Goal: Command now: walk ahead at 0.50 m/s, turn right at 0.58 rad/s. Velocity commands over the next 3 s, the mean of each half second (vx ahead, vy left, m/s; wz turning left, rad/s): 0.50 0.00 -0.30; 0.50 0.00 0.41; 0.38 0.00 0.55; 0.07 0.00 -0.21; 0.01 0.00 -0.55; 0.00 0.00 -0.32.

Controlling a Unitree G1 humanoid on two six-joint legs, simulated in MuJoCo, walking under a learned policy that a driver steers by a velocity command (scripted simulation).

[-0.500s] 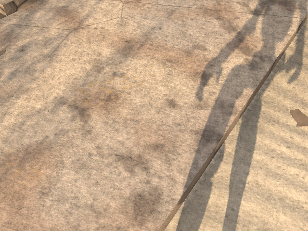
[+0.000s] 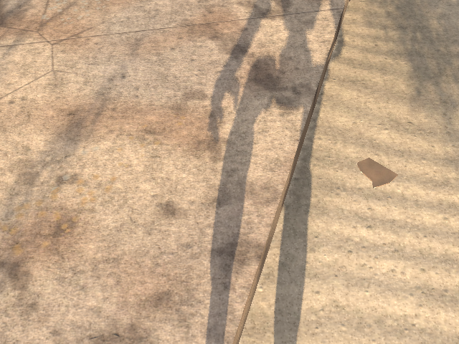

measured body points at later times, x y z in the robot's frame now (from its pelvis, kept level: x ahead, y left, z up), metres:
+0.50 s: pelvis +0.30 +0.03 +0.09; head +0.31 +0.03 +0.54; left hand +0.47 +0.26 -0.02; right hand +0.33 -0.24 -0.04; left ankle +0.35 +0.11 -0.59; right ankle +0.27 -0.09 -0.54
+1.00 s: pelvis +0.62 -0.09 +0.00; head +0.64 -0.12 +0.45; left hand +0.71 +0.17 -0.09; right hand +0.72 -0.36 -0.13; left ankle +0.47 +0.04 -0.44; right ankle +0.65 -0.19 -0.73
